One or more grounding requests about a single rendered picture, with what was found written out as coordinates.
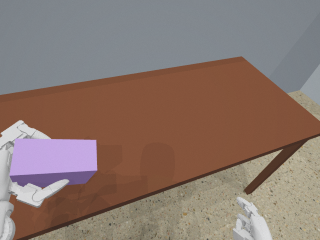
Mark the robot left forearm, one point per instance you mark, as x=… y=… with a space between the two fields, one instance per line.
x=7 y=225

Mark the left robot hand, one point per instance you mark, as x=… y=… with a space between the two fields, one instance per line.
x=29 y=194

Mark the table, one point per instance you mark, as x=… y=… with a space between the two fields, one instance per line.
x=157 y=130

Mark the sponge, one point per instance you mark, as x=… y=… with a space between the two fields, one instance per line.
x=42 y=162

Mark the right robot hand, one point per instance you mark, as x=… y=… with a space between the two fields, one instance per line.
x=255 y=229

